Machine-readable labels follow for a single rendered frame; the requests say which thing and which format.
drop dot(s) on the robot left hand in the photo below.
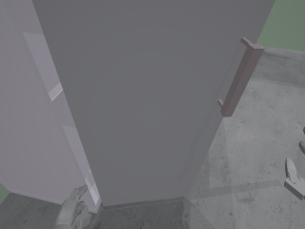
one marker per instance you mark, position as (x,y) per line
(70,208)

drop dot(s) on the robot right hand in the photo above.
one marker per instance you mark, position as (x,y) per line
(292,183)

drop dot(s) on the handle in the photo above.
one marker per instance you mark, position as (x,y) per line
(243,74)

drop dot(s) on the fridge door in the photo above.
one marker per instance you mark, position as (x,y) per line
(142,79)

